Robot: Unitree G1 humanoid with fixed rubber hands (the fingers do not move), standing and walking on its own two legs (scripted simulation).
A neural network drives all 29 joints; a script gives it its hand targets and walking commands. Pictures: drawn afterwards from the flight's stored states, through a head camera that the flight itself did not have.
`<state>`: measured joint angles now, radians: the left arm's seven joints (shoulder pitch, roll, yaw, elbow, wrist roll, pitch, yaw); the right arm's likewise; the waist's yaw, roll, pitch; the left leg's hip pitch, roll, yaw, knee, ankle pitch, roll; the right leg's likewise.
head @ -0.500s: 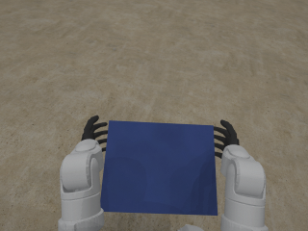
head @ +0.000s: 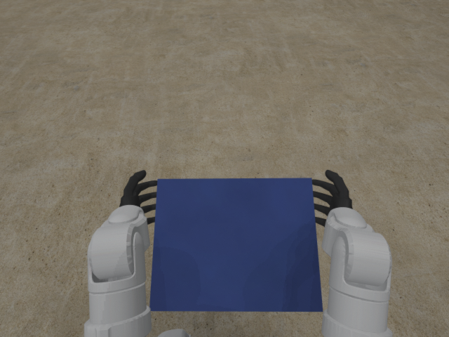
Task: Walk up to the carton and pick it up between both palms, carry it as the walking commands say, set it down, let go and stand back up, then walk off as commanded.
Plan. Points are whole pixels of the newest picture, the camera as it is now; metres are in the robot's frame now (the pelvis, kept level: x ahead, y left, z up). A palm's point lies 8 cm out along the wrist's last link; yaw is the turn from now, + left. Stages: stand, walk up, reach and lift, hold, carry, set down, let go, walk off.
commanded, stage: carry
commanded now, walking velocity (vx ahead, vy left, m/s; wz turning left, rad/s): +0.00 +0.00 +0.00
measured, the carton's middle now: (234, 240) +0.29 -0.01 -0.01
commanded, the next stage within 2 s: hold in 1.70 s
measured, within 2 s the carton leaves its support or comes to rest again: neither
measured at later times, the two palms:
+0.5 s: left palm (111, 250) +0.22 +0.17 +0.10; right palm (340, 257) +0.21 -0.15 +0.10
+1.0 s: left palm (100, 280) +0.18 +0.18 +0.09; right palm (336, 275) +0.19 -0.14 +0.09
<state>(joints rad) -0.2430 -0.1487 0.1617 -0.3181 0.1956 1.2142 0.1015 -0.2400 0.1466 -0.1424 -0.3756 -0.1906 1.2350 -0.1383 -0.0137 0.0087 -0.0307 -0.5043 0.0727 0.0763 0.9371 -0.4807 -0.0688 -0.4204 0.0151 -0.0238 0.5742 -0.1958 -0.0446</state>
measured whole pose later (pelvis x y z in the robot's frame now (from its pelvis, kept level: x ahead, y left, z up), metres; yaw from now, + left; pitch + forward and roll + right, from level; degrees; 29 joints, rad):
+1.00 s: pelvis -0.09 +0.01 +0.00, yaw +0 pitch -1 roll +0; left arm -0.25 -0.15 0.15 -0.18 0.23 1.17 0.11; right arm -0.22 0.14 -0.16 -0.20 -0.25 1.14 -0.06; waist 0.04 0.00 -0.07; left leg -0.38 0.04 0.11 0.57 -0.18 0.02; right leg -0.36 -0.04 -0.03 0.58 -0.20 0.02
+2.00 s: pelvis -0.06 +0.00 +0.01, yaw -2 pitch -9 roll +1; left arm -0.49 -0.13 0.48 0.48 0.40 0.68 -0.07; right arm -0.56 0.13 -0.44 0.56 -0.43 0.65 0.07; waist 0.04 0.00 0.03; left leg -0.09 -0.05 -0.03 0.42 -0.18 0.01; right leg -0.11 0.02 0.08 0.49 -0.22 -0.01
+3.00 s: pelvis -0.08 +0.01 -0.05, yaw -2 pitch +29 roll +0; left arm -0.58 -0.15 0.54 0.43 0.34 0.36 -0.05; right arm -0.65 0.11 -0.48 0.52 -0.32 0.35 0.07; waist 0.02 0.01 -0.11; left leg -1.10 -0.05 -0.05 0.86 -0.26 0.00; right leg -1.09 0.07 0.10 0.86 -0.27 0.02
